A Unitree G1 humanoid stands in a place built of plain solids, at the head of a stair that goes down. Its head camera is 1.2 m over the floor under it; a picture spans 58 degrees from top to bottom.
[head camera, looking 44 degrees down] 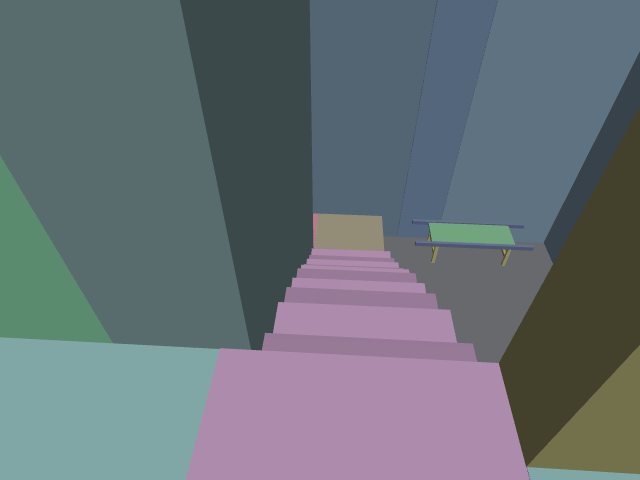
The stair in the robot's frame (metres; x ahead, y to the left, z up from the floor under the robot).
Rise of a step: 0.18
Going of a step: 0.22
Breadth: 0.87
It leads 3 degrees to the right of straight ahead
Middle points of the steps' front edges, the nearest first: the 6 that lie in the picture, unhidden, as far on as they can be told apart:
0.72 -0.12 0.00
0.91 -0.13 -0.18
1.20 -0.15 -0.36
1.44 -0.16 -0.55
1.66 -0.17 -0.73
1.90 -0.19 -0.91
